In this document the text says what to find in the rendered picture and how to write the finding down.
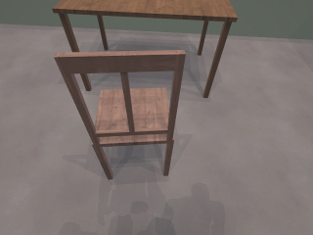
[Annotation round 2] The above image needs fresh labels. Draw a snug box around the table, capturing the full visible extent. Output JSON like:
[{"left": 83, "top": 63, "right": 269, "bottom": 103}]
[{"left": 52, "top": 0, "right": 238, "bottom": 98}]

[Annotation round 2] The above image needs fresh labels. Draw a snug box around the chair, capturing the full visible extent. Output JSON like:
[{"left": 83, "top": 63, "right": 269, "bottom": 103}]
[{"left": 54, "top": 50, "right": 186, "bottom": 180}]

